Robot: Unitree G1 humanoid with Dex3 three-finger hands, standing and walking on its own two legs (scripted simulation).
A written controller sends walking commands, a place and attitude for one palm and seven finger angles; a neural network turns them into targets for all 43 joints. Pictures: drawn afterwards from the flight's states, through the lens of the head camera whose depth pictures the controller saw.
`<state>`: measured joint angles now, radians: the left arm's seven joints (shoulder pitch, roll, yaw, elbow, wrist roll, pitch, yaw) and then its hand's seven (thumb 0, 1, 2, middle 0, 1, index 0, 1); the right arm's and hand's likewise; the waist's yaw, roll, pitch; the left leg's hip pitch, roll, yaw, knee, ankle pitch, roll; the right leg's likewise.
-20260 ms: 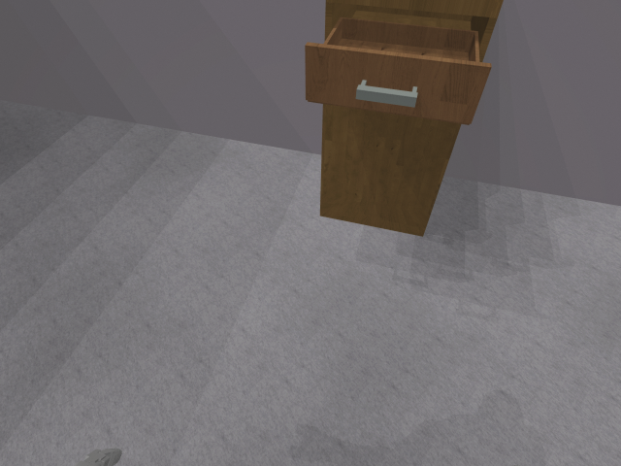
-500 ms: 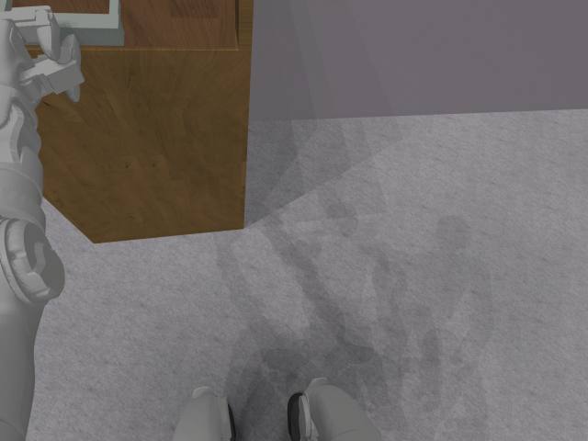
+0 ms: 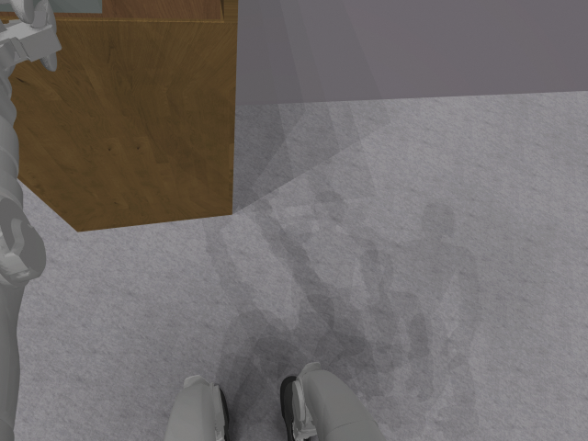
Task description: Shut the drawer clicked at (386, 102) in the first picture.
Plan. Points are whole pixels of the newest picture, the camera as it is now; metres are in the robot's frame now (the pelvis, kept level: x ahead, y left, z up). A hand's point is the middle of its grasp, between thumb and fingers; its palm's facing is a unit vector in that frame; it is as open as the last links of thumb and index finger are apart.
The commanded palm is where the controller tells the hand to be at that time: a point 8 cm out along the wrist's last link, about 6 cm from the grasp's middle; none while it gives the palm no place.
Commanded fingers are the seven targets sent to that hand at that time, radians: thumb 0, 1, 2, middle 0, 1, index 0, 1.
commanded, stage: pull the fist back off the drawer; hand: left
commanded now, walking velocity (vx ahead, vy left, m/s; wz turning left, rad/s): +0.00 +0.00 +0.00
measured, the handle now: out of the picture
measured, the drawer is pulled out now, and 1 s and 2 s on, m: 0.00 0.00 0.00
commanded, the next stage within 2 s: draw the hand back to the body in 0.48 s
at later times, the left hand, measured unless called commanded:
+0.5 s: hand (62, 35) +0.58 +0.18 +0.11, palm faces +0.06 -1.00 -0.02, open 3.1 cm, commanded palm +0.56 +0.21 +0.11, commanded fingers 0.00 0.90 0.90 -1.40 -1.60 -1.40 -1.60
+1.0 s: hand (6, 102) +0.46 +0.20 +0.15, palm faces +0.07 -1.00 -0.03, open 3.3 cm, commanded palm +0.42 +0.24 +0.16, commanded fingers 0.00 0.90 0.90 -1.40 -1.60 -1.40 -1.60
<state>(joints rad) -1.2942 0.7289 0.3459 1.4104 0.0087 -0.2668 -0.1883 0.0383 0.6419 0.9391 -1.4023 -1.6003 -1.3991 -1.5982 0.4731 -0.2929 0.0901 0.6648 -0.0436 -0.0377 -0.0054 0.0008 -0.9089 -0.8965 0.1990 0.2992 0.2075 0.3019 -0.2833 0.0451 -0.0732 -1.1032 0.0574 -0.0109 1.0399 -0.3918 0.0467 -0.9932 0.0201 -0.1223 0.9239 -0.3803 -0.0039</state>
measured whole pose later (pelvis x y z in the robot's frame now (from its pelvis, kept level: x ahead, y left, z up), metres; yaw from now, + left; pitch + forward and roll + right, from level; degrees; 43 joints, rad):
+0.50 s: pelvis +0.02 +0.00 +0.01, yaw -1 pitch +24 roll -4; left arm -1.10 0.60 0.41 1.26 -0.03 -0.29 -0.17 0.00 0.84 0.93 -1.40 -1.60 -1.40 -1.60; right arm 0.46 -0.28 0.06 0.63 -0.03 0.03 0.03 0.00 -0.91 -0.90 0.20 0.30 0.21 0.30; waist -0.23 0.04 -0.08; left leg -0.99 0.06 0.02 0.98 -0.41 0.04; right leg -0.90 0.03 -0.09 0.88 -0.40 -0.01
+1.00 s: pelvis +0.07 -0.01 +0.05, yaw +1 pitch +12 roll -2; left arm -0.37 0.35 0.31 0.54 -0.23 -0.20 -0.22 0.02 0.90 0.90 -1.40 -1.60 -1.40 -1.60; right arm 0.33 -0.26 0.00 0.58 0.06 0.03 0.00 0.01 -0.91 -0.90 0.20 0.30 0.20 0.30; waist -0.06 0.05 -0.12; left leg -0.55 0.04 0.05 0.74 -0.40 0.02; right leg -0.49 0.02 -0.06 0.67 -0.39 -0.01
